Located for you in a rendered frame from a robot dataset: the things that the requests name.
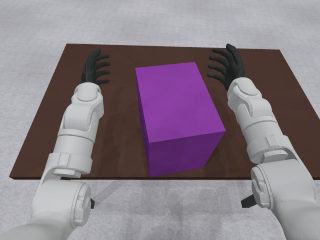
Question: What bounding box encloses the left robot upper arm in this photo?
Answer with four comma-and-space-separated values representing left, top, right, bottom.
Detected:
0, 179, 91, 240

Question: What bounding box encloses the carton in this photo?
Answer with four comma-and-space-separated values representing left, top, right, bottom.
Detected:
135, 62, 226, 177

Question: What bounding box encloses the robot right hand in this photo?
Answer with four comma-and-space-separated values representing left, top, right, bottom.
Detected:
207, 43, 245, 91

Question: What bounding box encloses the table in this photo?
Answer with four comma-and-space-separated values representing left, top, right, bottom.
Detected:
9, 43, 320, 209

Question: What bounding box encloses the robot left hand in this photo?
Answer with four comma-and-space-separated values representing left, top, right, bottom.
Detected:
80, 48, 111, 86

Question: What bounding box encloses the left robot forearm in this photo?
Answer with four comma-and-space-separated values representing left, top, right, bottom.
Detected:
29, 82, 104, 219

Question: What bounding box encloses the right robot upper arm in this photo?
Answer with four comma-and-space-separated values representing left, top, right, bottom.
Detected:
250, 159, 320, 240

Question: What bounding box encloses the right robot forearm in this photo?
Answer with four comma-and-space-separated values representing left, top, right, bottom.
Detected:
227, 77, 316, 200

